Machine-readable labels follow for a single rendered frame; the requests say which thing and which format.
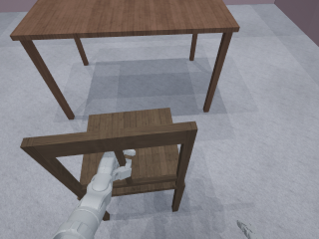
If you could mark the left robot forearm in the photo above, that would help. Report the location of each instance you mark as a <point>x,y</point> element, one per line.
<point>87,216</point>

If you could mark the chair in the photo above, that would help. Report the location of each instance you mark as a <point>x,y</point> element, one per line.
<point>157,165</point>

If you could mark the table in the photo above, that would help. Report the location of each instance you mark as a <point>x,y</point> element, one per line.
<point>79,19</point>

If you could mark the robot right hand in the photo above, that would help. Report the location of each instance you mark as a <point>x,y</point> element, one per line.
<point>248,229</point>

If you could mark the robot left hand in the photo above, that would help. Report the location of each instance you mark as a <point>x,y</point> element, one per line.
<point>109,165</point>

